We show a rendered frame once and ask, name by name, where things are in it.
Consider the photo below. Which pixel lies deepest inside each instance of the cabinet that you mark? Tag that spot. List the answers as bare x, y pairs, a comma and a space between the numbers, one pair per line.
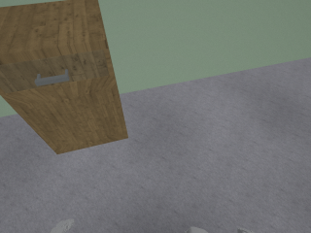
67, 116

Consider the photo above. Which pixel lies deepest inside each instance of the robot left hand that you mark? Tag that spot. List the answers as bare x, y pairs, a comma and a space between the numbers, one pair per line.
63, 226

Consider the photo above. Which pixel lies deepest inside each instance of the drawer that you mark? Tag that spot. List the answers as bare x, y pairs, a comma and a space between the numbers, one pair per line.
19, 76

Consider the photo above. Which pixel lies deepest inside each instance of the handle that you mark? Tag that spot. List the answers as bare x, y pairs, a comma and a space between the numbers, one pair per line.
53, 79

